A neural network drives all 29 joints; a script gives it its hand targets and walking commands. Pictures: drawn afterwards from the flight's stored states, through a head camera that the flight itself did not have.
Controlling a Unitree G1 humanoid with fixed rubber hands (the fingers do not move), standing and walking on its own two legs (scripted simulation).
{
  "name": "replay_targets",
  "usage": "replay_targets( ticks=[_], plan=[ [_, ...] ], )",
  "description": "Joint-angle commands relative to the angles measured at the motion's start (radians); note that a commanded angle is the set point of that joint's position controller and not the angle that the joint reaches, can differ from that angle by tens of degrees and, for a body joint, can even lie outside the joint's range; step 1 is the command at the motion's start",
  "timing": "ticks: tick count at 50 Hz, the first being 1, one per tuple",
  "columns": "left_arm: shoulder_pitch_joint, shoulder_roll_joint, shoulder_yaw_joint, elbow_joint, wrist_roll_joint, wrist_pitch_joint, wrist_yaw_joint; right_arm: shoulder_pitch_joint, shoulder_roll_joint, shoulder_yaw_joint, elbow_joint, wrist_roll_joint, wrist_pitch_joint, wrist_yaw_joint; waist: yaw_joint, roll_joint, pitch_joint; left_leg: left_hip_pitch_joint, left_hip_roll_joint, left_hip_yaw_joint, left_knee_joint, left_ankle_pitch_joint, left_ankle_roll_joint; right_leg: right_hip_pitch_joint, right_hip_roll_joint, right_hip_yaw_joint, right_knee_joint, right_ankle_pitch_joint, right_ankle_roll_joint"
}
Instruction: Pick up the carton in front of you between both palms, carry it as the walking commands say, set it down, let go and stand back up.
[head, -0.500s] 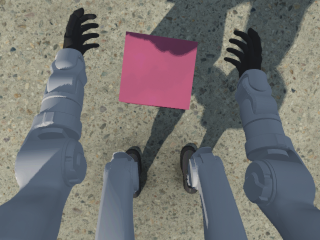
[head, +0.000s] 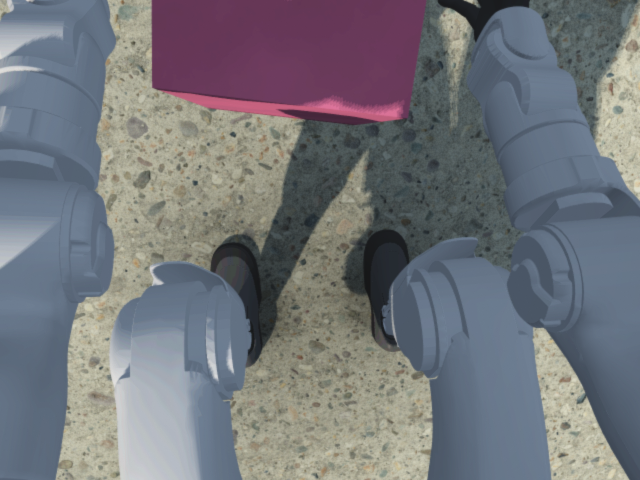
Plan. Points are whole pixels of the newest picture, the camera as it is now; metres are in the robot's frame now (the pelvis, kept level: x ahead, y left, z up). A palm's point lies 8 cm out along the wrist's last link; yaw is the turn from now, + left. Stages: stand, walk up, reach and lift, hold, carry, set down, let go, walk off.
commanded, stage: reach and lift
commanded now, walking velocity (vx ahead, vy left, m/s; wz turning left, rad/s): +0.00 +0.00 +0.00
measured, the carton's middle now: (291, 14) +0.55 +0.03 -0.26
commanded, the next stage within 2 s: none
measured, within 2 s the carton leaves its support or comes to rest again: leaves its support in 0.84 s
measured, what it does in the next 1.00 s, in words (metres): stands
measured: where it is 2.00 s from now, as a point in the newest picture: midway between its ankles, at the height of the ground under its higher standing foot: (317, 317)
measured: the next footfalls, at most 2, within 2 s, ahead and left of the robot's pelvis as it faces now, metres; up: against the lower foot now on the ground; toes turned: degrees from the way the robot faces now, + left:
none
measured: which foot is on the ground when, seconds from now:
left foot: down 0.00-1.00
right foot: down 0.00-1.00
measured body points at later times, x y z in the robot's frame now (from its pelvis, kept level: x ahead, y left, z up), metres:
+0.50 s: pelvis +0.01 +0.00 -0.01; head +0.38 +0.03 +0.24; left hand +0.58 +0.18 -0.19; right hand +0.55 -0.15 -0.19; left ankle +0.12 +0.12 -0.35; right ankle +0.13 -0.13 -0.35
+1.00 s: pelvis +0.01 +0.00 -0.02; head +0.35 +0.05 +0.27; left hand +0.57 +0.17 -0.16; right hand +0.55 -0.13 -0.14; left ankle +0.12 +0.12 -0.35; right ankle +0.13 -0.13 -0.35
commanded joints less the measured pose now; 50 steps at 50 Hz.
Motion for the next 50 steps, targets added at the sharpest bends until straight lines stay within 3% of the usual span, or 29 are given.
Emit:
replay_targets(
  ticks=[1,6,9,13,20,27,29,30,33,35,38,42,45,48,50],
  plan=[
    [-0.311,0.138,-0.022,-0.115,-0.031,-0.037,0.012,-0.249,-0.134,0.017,-0.101,0.036,-0.042,-0.006,-0.009,0.106,-1.294,0.689,0.014,0.02,-0.122,0.223,-0.015,0.622,-0.005,-0.06,-0.097,0.264,0.014],
    [-0.338,0.108,-0.07,-0.207,-0.041,-0.039,0.017,-0.207,-0.091,0.053,-0.074,0.095,-0.05,-0.005,-0.012,0.163,-1.345,0.789,0.005,0.022,-0.085,0.323,-0.017,0.577,0.014,-0.072,-0.072,0.331,0.013],
    [-0.277,0.094,-0.044,-0.208,-0.018,-0.032,0.021,-0.169,-0.09,0.052,-0.088,0.093,-0.054,-0.006,0.006,0.175,-1.367,0.839,-0.002,0.023,-0.074,0.377,-0.018,0.548,0.025,-0.078,-0.064,0.348,0.016],
    [-0.198,0.059,-0.015,-0.133,0.013,-0.027,0.022,-0.128,-0.084,0.026,-0.06,0.055,-0.056,-0.002,0.004,0.148,-1.217,0.732,-0.007,0.012,-0.093,0.314,-0.016,0.484,0.027,-0.075,-0.071,0.298,0.02],
    [-0.213,0.025,-0.025,-0.106,0.009,-0.038,0.015,-0.157,-0.064,0.011,-0.056,0.02,-0.064,0.001,-0.012,0.113,-1.138,0.628,-0.009,0.005,-0.113,0.244,-0.012,0.487,0.026,-0.066,-0.083,0.269,0.02],
    [-0.316,-0.121,-0.09,-0.106,0.001,-0.043,0.008,-0.246,0.097,0.06,-0.049,0.033,-0.064,0.009,0.001,0.123,-1.141,0.627,-0.024,0.011,-0.131,0.199,-0.003,0.545,0.049,-0.066,-0.091,0.247,0.014],
    [-0.317,-0.181,-0.082,-0.081,0.021,-0.04,0.002,-0.231,0.116,0.018,-0.024,-0.012,-0.062,0.007,-0.023,0.138,-1.12,0.625,-0.029,0.011,-0.132,0.181,-0.008,0.547,0.056,-0.071,-0.095,0.239,0.013],
    [-0.381,-0.361,-0.132,-0.121,0.012,-0.034,-0.026,-0.309,0.283,0.071,-0.059,-0.012,-0.059,0.035,-0.021,0.141,-1.131,0.632,-0.041,0.008,-0.135,0.189,-0.001,0.543,0.068,-0.071,-0.092,0.242,0.009],
    [-0.458,-0.752,-0.155,-0.114,0.05,-0.002,-0.128,-0.471,0.646,0.101,-0.083,-0.061,-0.022,0.148,-0.013,0.146,-1.081,0.598,-0.068,0.019,-0.113,0.19,0.004,0.495,0.086,-0.08,-0.07,0.214,-0.005],
    [-0.424,-0.904,-0.117,-0.14,0.091,0.027,-0.183,-0.512,0.781,0.083,-0.116,-0.1,0.016,0.213,-0.004,0.153,-1.056,0.572,-0.085,0.038,-0.103,0.183,0.004,0.47,0.1,-0.09,-0.057,0.197,-0.009],
    [-0.383,-1.036,-0.085,-0.2,0.113,0.057,-0.228,-0.531,0.896,0.081,-0.166,-0.107,0.055,0.265,0.009,0.139,-1.086,0.55,-0.096,0.053,-0.099,0.21,0.011,0.476,0.113,-0.1,-0.047,0.214,-0.017],
    [-0.397,-1.153,-0.112,-0.333,0.079,0.073,-0.242,-0.519,1.028,0.14,-0.251,-0.06,0.08,0.289,0.012,0.119,-1.309,0.663,-0.098,0.061,-0.083,0.344,0.016,0.529,0.119,-0.114,-0.028,0.333,-0.015],
    [-0.428,-1.221,-0.174,-0.503,0.043,0.094,-0.23,-0.516,1.121,0.214,-0.342,-0.01,0.106,0.293,0.029,0.144,-1.568,0.854,-0.101,0.073,-0.081,0.484,0.004,0.552,0.125,-0.124,-0.03,0.414,-0.007],
    [-0.418,-1.284,-0.211,-0.638,0.052,0.135,-0.21,-0.535,1.171,0.274,-0.45,0.005,0.147,0.302,0.047,0.184,-1.781,1.046,-0.109,0.083,-0.1,0.585,-0.008,0.519,0.138,-0.13,-0.056,0.423,0.001],
    [-0.377,-1.342,-0.226,-0.681,0.072,0.166,-0.197,-0.547,1.185,0.316,-0.524,-0.017,0.174,0.306,0.049,0.186,-1.839,1.073,-0.121,0.093,-0.128,0.58,-0.015,0.515,0.143,-0.129,-0.087,0.398,0.004]
  ],
)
